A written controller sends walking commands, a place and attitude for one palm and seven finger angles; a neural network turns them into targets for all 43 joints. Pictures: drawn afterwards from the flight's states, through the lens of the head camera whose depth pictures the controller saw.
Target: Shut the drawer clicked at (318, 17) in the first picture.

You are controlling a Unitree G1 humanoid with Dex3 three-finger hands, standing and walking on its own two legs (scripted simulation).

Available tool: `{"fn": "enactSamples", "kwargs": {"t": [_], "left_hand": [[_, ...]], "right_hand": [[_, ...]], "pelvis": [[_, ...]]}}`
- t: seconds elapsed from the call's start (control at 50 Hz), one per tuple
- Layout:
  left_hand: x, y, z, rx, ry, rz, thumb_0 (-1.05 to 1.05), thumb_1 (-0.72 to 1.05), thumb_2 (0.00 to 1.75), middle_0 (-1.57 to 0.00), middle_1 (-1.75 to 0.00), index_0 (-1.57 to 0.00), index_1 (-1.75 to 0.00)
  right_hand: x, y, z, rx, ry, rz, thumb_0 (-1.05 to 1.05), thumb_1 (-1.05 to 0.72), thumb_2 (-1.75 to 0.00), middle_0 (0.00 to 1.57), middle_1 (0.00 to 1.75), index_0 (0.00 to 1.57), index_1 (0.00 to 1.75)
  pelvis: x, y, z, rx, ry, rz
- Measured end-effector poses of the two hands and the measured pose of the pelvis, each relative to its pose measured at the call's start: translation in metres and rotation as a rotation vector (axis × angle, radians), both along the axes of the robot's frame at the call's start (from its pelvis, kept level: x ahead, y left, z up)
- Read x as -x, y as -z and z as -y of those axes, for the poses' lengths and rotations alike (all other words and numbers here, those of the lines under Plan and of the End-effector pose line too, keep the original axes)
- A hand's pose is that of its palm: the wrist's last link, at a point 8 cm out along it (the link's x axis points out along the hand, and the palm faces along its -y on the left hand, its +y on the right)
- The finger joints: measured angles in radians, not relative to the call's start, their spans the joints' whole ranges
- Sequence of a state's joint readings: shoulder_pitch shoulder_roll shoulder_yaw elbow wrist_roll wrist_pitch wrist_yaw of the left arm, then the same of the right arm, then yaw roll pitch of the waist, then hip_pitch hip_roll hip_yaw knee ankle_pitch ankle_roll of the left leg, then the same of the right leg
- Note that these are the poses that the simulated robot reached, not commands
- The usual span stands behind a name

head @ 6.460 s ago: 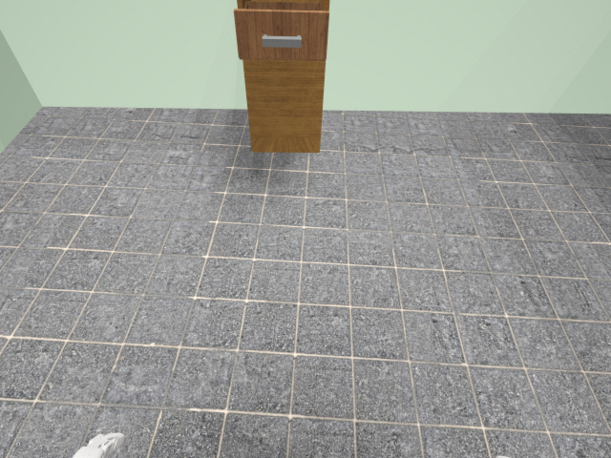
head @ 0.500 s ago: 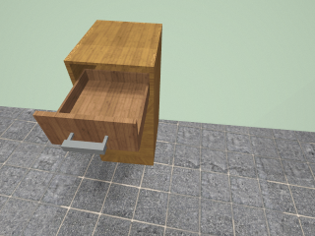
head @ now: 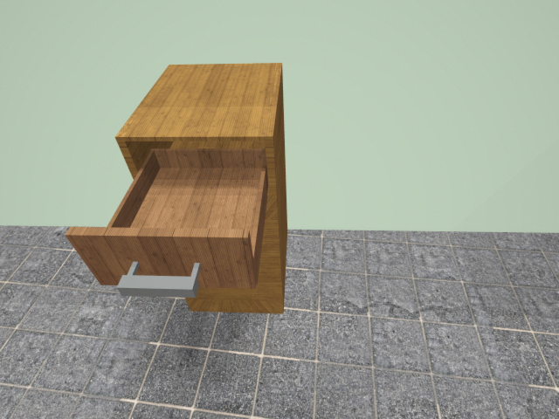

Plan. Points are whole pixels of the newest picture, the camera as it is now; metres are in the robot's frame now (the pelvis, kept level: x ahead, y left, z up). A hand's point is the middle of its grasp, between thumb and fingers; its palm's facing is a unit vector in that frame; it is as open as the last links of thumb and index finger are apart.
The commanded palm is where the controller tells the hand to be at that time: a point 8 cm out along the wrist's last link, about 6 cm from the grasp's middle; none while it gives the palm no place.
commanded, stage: look again from close up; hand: left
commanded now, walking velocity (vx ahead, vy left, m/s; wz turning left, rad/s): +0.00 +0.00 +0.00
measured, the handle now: (162, 276) +0.38 +0.24 -0.04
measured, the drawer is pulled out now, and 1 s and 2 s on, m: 0.30 0.30 0.30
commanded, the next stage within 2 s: shuffle to correct the standing spot in 0.28 s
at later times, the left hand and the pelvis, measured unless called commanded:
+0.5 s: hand out of the picture +0.02 +0.16 -0.16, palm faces +0.05 -0.98 -0.21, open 7.3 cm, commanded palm none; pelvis +0.03 -0.01 +0.00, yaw +1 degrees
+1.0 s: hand out of the picture +0.08 +0.20 -0.17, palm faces +0.06 -0.97 -0.24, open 7.4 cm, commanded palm none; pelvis +0.06 +0.02 +0.00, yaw +0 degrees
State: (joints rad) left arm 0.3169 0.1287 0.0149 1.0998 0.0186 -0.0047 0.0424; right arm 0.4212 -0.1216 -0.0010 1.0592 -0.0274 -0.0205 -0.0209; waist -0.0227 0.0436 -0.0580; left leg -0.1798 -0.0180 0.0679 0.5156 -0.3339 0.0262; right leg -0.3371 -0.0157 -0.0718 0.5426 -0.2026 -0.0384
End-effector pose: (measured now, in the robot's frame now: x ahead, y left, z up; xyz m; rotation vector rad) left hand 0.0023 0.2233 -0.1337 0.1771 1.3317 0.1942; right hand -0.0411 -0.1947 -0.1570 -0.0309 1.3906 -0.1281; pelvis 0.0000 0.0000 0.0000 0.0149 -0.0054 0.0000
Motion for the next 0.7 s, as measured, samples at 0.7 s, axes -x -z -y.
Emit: {"fn": "enactSamples", "kwargs": {"t": [0.7], "left_hand": [[-0.008,0.012,0.009,0.074,-0.072,-0.078,0.01,0.91,0.90,-0.20,-0.30,-0.20,-0.30]], "right_hand": [[-0.049,-0.014,0.021,0.082,-0.094,-0.087,0.01,-0.91,-0.90,0.20,0.30,0.19,0.30]], "pelvis": [[-0.039,-0.001,-0.004,0.020,-0.020,0.004]]}}
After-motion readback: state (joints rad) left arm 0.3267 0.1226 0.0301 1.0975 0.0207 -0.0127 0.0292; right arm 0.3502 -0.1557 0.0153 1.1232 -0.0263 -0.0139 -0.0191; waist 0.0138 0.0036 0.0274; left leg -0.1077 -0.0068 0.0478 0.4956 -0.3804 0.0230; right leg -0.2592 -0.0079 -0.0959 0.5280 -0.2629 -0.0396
